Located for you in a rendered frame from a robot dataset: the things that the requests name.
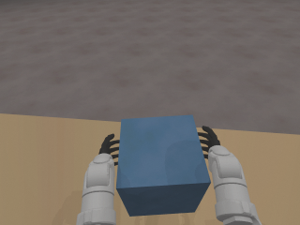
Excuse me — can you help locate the right robot hand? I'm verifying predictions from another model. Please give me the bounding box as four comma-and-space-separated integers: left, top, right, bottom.
198, 126, 220, 159

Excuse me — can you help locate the left robot forearm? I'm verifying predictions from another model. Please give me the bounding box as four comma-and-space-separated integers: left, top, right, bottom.
76, 153, 116, 225

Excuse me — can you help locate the left robot hand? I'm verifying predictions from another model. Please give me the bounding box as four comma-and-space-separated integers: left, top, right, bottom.
98, 134, 120, 166

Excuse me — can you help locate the right robot forearm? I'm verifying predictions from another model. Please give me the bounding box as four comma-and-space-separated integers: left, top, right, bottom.
208, 145, 262, 225

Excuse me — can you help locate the carton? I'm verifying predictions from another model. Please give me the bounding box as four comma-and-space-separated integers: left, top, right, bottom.
116, 114, 211, 217

